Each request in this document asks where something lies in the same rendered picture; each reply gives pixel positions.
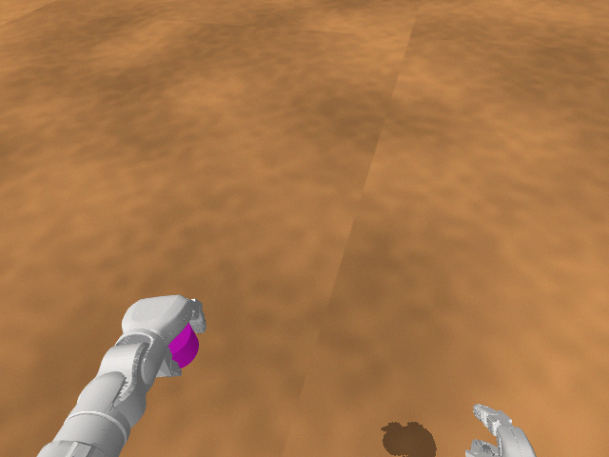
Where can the right robot hand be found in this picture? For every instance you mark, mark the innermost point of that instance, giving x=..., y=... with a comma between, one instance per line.
x=511, y=441

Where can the tin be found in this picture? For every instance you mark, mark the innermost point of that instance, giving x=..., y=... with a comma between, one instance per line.
x=184, y=347

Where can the left robot hand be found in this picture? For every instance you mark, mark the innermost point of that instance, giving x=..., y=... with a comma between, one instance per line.
x=166, y=316

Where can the left robot arm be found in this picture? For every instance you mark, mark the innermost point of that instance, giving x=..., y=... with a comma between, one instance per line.
x=114, y=401

